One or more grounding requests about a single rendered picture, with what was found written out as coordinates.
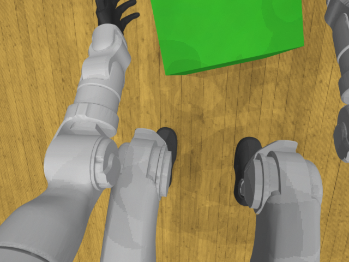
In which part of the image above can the right robot foot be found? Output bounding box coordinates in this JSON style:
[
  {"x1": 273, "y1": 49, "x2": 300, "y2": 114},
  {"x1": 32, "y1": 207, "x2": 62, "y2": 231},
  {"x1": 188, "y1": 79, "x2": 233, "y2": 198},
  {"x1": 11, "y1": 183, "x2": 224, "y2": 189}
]
[{"x1": 234, "y1": 137, "x2": 262, "y2": 206}]

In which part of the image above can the robot left hand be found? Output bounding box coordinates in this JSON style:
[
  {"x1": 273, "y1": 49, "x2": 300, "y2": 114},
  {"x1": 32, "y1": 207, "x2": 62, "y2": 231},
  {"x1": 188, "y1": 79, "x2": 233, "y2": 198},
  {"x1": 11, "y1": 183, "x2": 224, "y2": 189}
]
[{"x1": 95, "y1": 0, "x2": 140, "y2": 35}]

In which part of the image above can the right robot forearm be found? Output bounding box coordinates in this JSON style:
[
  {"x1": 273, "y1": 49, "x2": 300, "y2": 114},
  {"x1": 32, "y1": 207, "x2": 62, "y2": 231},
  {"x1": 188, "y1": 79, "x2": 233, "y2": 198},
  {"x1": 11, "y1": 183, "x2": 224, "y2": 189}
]
[{"x1": 324, "y1": 0, "x2": 349, "y2": 104}]

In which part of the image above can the carton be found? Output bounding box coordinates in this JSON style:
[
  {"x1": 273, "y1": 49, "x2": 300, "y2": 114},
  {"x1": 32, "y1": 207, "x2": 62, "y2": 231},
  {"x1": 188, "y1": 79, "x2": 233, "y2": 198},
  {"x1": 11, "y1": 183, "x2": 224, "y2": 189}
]
[{"x1": 151, "y1": 0, "x2": 304, "y2": 75}]

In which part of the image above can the right robot upper arm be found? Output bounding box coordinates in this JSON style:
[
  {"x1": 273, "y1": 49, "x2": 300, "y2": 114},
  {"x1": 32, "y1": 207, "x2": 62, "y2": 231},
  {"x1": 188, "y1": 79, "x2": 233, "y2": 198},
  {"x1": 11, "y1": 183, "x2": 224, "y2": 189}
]
[{"x1": 333, "y1": 104, "x2": 349, "y2": 163}]

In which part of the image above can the left robot forearm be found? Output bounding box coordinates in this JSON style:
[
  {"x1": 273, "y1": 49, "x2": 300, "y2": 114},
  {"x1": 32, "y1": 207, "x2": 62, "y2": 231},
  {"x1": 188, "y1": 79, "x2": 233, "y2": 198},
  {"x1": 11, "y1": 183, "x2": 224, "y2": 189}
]
[{"x1": 44, "y1": 23, "x2": 131, "y2": 177}]

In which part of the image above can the left robot shin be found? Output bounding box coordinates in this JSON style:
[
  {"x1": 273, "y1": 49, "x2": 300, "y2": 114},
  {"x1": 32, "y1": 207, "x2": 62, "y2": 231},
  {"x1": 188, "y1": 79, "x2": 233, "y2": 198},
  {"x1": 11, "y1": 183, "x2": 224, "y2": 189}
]
[{"x1": 118, "y1": 128, "x2": 168, "y2": 173}]

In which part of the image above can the left robot upper arm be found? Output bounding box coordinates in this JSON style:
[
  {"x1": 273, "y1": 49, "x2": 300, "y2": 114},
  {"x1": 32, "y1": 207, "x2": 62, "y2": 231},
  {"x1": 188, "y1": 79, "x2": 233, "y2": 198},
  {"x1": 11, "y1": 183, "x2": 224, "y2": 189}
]
[{"x1": 0, "y1": 134, "x2": 121, "y2": 262}]

